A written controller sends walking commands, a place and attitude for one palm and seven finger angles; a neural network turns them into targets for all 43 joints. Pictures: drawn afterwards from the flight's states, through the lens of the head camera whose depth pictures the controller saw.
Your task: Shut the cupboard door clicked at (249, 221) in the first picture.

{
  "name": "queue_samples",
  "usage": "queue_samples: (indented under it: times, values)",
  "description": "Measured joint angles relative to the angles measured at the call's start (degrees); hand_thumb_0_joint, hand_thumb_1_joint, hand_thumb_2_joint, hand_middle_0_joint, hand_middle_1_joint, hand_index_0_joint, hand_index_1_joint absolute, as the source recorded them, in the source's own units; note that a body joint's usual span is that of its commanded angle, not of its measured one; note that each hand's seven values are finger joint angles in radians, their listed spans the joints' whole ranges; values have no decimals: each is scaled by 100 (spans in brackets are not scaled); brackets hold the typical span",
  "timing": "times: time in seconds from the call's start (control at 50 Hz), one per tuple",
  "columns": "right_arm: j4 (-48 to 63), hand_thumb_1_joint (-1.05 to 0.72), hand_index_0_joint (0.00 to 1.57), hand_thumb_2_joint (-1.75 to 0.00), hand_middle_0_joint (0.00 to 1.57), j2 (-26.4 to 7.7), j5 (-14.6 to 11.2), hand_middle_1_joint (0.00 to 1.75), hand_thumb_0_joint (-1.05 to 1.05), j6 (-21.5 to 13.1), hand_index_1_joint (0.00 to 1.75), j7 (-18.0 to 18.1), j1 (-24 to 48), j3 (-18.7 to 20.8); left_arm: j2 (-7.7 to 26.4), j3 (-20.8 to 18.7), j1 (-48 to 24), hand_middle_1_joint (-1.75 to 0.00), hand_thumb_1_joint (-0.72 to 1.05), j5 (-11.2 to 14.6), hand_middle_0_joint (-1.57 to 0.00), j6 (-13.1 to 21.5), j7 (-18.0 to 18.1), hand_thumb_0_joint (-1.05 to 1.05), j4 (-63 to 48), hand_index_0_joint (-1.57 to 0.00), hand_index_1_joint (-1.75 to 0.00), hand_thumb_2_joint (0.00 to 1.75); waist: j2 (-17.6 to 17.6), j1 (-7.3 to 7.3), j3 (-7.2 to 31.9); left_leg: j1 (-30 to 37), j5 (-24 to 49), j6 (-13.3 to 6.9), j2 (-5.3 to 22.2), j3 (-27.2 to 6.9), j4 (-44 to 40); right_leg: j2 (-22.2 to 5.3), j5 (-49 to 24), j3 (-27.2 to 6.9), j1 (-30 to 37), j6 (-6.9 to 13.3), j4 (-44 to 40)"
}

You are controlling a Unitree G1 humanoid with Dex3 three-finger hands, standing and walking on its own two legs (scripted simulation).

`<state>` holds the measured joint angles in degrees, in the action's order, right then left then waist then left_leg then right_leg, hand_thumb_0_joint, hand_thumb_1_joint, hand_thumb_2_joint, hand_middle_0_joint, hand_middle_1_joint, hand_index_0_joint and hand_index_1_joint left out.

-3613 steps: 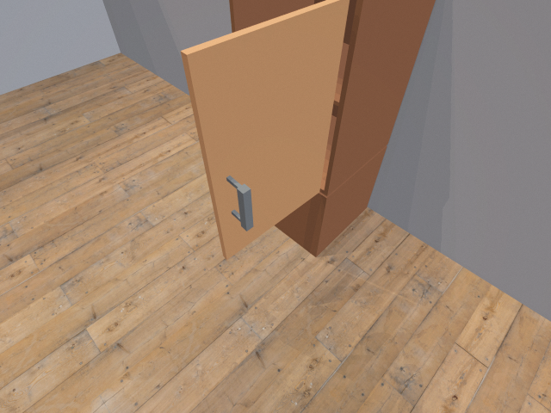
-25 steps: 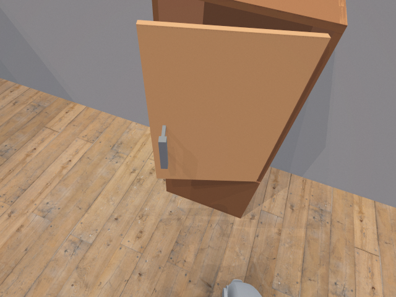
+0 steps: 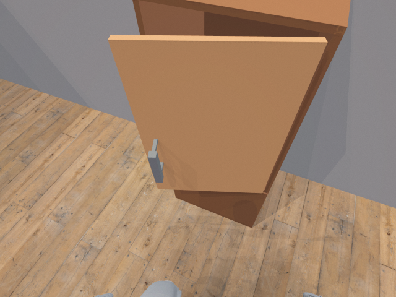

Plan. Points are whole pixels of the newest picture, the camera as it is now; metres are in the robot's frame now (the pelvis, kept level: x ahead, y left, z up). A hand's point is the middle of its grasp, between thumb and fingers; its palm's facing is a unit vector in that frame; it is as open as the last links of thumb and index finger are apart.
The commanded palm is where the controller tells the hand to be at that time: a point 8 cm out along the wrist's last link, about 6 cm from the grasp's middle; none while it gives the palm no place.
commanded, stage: come to a stop and stand still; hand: left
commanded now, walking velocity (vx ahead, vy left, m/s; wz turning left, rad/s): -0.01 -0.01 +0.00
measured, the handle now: (157, 161) +0.47 +0.17 -0.11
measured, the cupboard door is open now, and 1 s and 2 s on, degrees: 20 20 20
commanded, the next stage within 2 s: look again from close up in 0.96 s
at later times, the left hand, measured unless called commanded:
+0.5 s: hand out of the picture -0.04 +0.25 -0.18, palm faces +0.02 -0.98 -0.21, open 7.4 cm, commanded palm none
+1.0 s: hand out of the picture -0.08 +0.22 -0.18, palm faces +0.02 -0.99 -0.14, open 7.4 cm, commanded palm none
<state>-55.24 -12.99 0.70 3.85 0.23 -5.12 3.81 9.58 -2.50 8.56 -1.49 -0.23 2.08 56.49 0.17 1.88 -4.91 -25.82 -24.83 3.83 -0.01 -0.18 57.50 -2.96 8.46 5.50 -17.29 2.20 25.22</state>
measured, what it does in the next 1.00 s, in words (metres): steps on the spot: left foot, then right foot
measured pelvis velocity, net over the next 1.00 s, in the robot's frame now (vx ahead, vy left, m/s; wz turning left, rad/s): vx -0.07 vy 0.06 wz -0.02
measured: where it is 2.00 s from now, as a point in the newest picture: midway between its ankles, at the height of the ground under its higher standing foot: outside the picture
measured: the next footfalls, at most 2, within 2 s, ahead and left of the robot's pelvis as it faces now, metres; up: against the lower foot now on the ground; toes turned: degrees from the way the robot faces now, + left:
left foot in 0.16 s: +0.00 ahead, +0.17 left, +0.00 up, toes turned +1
right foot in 0.42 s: -0.03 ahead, -0.06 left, +0.00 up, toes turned +0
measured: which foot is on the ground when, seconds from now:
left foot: up 0.00-0.14, down 0.16-1.00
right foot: down 0.00-0.16, up 0.18-0.40, down 0.42-1.00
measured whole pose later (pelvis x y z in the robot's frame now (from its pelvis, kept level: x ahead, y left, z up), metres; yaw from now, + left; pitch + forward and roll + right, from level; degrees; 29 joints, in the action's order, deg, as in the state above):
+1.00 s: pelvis -0.07 +0.06 +0.00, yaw -1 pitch -1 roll +0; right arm -66.0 -6.7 0.5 0.1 1.6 -19.5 0.6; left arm 8.0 -0.4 17.2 -0.4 -0.5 1.8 65.0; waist -2.2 -0.3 -2.7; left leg -11.5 -9.5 -1.1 -0.3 2.5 22.0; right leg 0.1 12.2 -1.5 -9.3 -0.3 22.6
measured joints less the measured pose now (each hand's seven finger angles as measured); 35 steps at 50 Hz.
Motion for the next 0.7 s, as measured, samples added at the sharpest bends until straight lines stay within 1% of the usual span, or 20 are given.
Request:
queue_samples:
  times: [0.04,0.08,0.1,0.14,0.16,0.18,0.2,0.22,0.26,0.3,0.34,0.36,0.4,0.42,0.44,0.46,0.5,0.54,0.64,0.7]
  values:
    - [66,-91,19,-90,20,10,-10,30,0,-24,30,-19,69,-6,71,-26,72,-30,91,-27,-20,-38,-11,1,-7,-21,-30,90,-72,37,16,176,-23,-28,37,-9,-378,-53,-30,-17,-44,-47,21]
    - [109,-91,19,-90,20,35,-23,30,0,-72,30,-31,83,-26,154,-54,148,-30,91,-52,-20,-71,-27,1,-5,-21,-30,90,-160,72,36,454,-8,-69,78,11,-941,-103,-50,-41,-107,-106,75]
    - [121,-91,19,-90,20,52,-28,30,0,-105,30,-33,66,-41,196,-68,190,-30,91,-54,-20,-87,-35,1,4,-21,-30,90,-203,79,54,636,98,-92,95,29,-1314,-126,-50,-50,-147,-144,125]
    - [134,-91,19,-90,20,71,-35,30,0,-191,30,-39,-31,-85,269,-90,299,-30,91,-28,-20,-131,-48,1,34,-21,-30,90,-253,74,119,1124,611,-138,140,78,-2303,-148,8,-71,-272,-246,338]
    - [146,-91,19,-90,20,49,-29,30,0,-244,30,-43,-127,-99,280,-89,364,-30,90,-3,-20,-163,-56,1,48,-21,-30,90,-185,41,194,1323,677,-205,214,21,-2724,-105,103,-34,-373,-287,522]
    - [95,-91,19,-90,20,114,-7,30,0,-255,30,-22,-180,-102,338,-99,359,-30,91,22,-20,-217,-57,1,101,-20,-30,90,-273,18,180,1313,605,-263,157,24,-2697,-123,473,-120,-453,-317,763]
    - [50,-91,19,-90,20,188,22,30,0,-225,30,-6,-245,-141,394,-113,365,-30,91,37,-20,-278,-51,1,141,-20,-30,90,-366,20,163,1313,607,-311,105,37,-2646,-77,944,-286,-501,-306,1004]
    - [6,-91,19,-90,20,258,48,30,0,-199,30,12,-320,-195,439,-128,389,-30,91,43,-20,-322,-54,1,159,-20,-30,90,-435,39,159,1348,661,-349,80,57,-2680,-9,1235,-413,-537,-289,1260]
    - [-87,-91,19,-90,20,356,76,30,0,-189,30,55,-465,-278,477,-132,436,-30,91,37,-20,-356,-70,1,199,-20,-30,90,-464,57,157,1423,818,-395,77,69,-2838,143,1456,-548,-554,-269,1756]
    - [-172,-91,20,-90,20,411,70,30,0,-195,30,93,-574,-332,464,-104,483,-30,91,56,-20,-341,-87,1,234,-20,-30,90,-421,62,149,1461,941,-429,75,78,-2975,255,1529,-615,-462,-259,2039]
    - [-260,-91,20,-90,20,441,54,30,1,-213,30,111,-643,-361,422,-59,539,-30,91,80,-19,-302,-98,1,275,-20,-30,90,-366,59,148,1474,1022,-456,50,116,-3075,291,1553,-621,-224,-267,1917]
    - [-301,-91,20,-89,20,447,42,30,1,-226,30,127,-666,-355,394,-34,567,-30,91,87,-19,-281,-103,1,298,-20,-30,90,-339,52,151,1470,1050,-467,31,145,-3104,290,1495,-609,-57,-273,1704]
    - [-374,-92,20,-89,20,437,6,30,1,-257,30,141,-710,-339,341,17,625,-30,91,102,-19,-227,-106,1,351,-20,-30,90,-306,32,174,1418,1067,-475,-20,216,-3081,275,1066,-611,369,-276,979]
    - [-401,-92,20,-89,20,444,-18,30,1,-273,30,138,-739,-331,331,42,666,-30,91,103,-19,-185,-99,1,375,-20,-30,90,-341,22,209,1354,1048,-472,-79,273,-3018,241,760,-693,593,-249,534]
    - [-449,-92,20,-89,20,427,-44,30,1,-281,30,133,-726,-317,280,57,668,-30,91,99,-19,-143,-78,1,447,-20,-30,90,-296,21,211,1302,1020,-463,-73,318,-2945,248,851,-747,679,-225,316]
    - [-498,-92,20,-89,20,398,-63,30,1,-281,30,128,-705,-300,203,86,650,-30,91,99,-19,-126,-69,1,526,-20,-30,90,-184,-25,178,1316,1034,-446,-24,312,-2950,298,857,-745,713,-211,254]
    - [-553,-92,20,-89,20,360,-67,30,1,-308,30,119,-748,-273,92,162,649,-30,91,101,-19,-102,-88,1,612,-20,-30,90,-50,-147,174,1383,1175,-452,-14,275,-3122,313,764,-709,761,-210,145]
    - [-644,-92,20,-89,20,350,-54,30,1,-336,30,106,-817,-283,20,201,658,-30,91,113,-19,-56,-81,1,665,-20,-30,90,-9,-201,200,1451,1271,-456,-14,274,-3264,314,659,-709,809,-218,37]
    - [-900,-92,20,-90,20,427,-34,30,1,-351,30,84,-1042,-332,-47,234,622,-30,91,118,-20,-39,-44,1,719,-20,-30,90,-111,-239,274,1579,1414,-450,5,286,-3469,334,505,-721,923,-214,-155]
    - [-1004,-92,20,-90,20,487,-19,30,1,-333,30,84,-1179,-345,-16,217,613,-30,92,107,-20,-57,-23,1,738,-20,-30,90,-198,-247,296,1577,1461,-443,23,283,-3504,352,447,-718,930,-207,-211]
